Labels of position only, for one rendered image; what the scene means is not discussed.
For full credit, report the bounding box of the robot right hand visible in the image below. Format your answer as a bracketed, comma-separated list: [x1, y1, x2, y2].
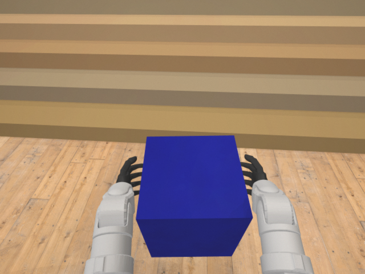
[240, 154, 267, 195]

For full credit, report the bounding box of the robot left hand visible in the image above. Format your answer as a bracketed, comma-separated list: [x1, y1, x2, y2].
[116, 156, 143, 196]

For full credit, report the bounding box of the right robot forearm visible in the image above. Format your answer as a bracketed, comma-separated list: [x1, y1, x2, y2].
[252, 180, 314, 274]

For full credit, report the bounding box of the left robot forearm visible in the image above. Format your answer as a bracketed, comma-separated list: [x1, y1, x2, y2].
[84, 182, 135, 274]

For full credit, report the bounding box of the carton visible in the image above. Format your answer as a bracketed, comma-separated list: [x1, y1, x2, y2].
[136, 135, 253, 257]

